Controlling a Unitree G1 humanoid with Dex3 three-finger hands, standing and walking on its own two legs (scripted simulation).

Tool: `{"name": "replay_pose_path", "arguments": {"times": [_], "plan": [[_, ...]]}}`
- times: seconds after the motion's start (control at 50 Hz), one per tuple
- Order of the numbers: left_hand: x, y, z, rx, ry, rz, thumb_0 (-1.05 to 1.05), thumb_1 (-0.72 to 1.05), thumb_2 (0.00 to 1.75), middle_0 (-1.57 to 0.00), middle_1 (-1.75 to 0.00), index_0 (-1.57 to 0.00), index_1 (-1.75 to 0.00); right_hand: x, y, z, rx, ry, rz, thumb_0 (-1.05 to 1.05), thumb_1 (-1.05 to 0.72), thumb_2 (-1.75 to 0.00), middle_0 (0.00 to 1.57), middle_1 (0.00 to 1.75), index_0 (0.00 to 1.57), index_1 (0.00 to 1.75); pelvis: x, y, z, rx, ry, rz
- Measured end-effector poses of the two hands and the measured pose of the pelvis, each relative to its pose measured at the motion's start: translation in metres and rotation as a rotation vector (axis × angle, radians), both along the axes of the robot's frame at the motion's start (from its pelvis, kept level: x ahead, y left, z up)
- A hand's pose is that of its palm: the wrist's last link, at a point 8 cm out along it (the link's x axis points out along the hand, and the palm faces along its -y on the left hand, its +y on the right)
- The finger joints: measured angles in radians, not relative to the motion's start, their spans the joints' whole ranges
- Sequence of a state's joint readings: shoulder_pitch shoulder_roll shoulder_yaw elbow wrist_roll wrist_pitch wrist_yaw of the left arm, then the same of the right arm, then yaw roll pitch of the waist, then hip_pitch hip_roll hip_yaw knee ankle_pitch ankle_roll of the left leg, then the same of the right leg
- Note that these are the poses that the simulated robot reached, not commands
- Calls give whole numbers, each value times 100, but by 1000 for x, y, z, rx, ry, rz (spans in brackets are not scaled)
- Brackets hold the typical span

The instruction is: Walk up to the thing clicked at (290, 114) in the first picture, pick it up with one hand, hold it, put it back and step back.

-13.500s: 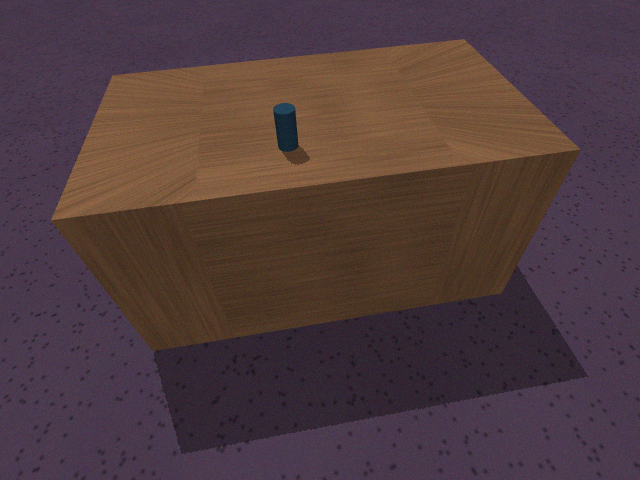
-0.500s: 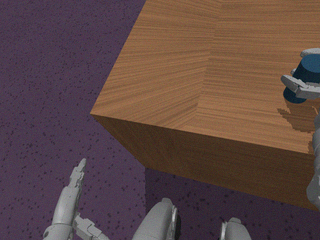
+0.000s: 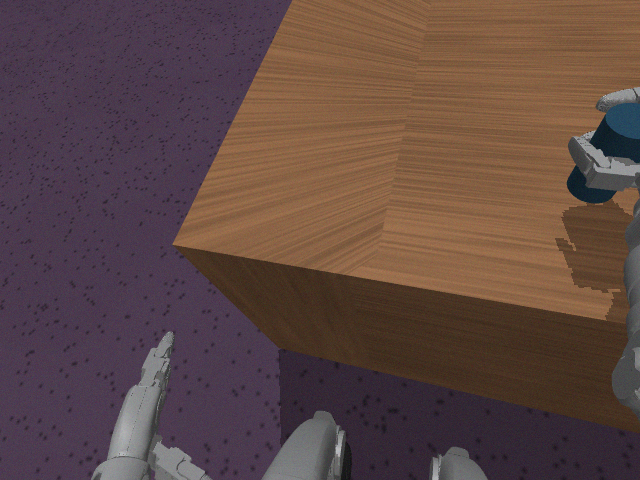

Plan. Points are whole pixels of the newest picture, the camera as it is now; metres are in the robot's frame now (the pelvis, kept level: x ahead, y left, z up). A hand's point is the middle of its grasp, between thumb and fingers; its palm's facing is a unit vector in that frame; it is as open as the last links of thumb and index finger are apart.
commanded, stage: settle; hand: right
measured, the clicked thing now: (610, 156) +0.52 -0.22 +0.06
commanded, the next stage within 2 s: lift in 0.46 s
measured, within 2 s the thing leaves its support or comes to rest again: neither
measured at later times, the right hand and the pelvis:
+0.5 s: hand (611, 127) +0.52 -0.21 +0.10, palm faces +0.19 +0.98 +0.00, open 7.6 cm; pelvis +0.01 +0.00 +0.02, yaw +0 degrees
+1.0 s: hand (626, 119) +0.49 -0.20 +0.14, palm faces +0.19 +0.98 -0.01, open 7.6 cm; pelvis +0.01 +0.00 +0.04, yaw +0 degrees
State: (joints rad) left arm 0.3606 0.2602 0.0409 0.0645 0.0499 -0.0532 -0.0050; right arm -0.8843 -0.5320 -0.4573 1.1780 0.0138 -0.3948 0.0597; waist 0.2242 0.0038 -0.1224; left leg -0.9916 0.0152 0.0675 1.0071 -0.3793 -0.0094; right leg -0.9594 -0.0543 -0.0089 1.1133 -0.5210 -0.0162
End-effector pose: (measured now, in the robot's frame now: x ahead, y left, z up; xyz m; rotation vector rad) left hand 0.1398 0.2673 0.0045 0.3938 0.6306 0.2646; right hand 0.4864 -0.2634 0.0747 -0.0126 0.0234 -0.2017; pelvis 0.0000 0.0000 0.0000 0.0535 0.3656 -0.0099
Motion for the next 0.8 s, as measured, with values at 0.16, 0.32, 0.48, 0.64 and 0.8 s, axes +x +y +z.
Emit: {"name": "replay_pose_path", "arguments": {"times": [0.16, 0.32, 0.48, 0.64, 0.8], "plan": [[1, -4, -5, -39, 22, 12, -1, -56, 8, -7, -5, -5, -7, 2, 2, 6, 13, 22, 4, 0, 8, -107, 84, 113, 84, 112, 4, -2, 6, -4, -10, -2], [2, -1, -3, -40, 31, 17, -1, -56, 8, -7, -5, -5, -7, 3, 4, 16, 12, 15, -1, 0, 8, -107, 83, 115, 83, 114, 6, -1, 11, -8, -18, 5], [2, -2, -2, -61, 15, 18, -1, -56, 8, -7, -5, -5, -7, 1, 9, 28, 9, 4, 5, 0, 8, -110, 82, 116, 83, 116, 5, 1, 15, -12, -37, 4], [-1, -1, -5, -71, 32, 21, -1, -56, 7, -7, -5, -5, -7, 0, 11, 32, 12, 17, 6, 0, 8, -111, 83, 116, 83, 116, 4, 2, 19, -15, -44, 4], [-1, -2, -4, -90, 33, 26, -1, -55, 7, -6, -5, -5, -6, -9, 13, 45, 5, -1, 3, 0, 10, -113, 83, 117, 83, 116, 7, 2, 25, -19, -64, 8]]}}
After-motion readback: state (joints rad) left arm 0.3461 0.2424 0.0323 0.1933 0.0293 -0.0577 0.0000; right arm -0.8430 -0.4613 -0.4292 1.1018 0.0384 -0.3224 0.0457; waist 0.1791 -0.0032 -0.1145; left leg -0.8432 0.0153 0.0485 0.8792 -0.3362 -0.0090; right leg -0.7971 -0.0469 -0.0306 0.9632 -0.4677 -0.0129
